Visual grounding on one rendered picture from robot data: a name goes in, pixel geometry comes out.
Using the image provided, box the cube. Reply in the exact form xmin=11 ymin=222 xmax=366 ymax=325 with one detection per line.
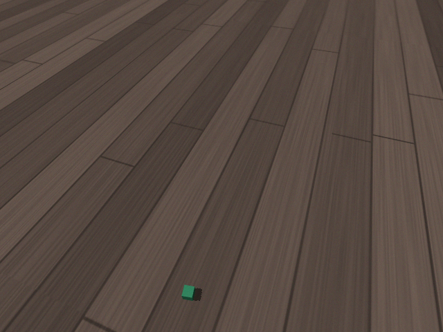
xmin=182 ymin=285 xmax=195 ymax=301

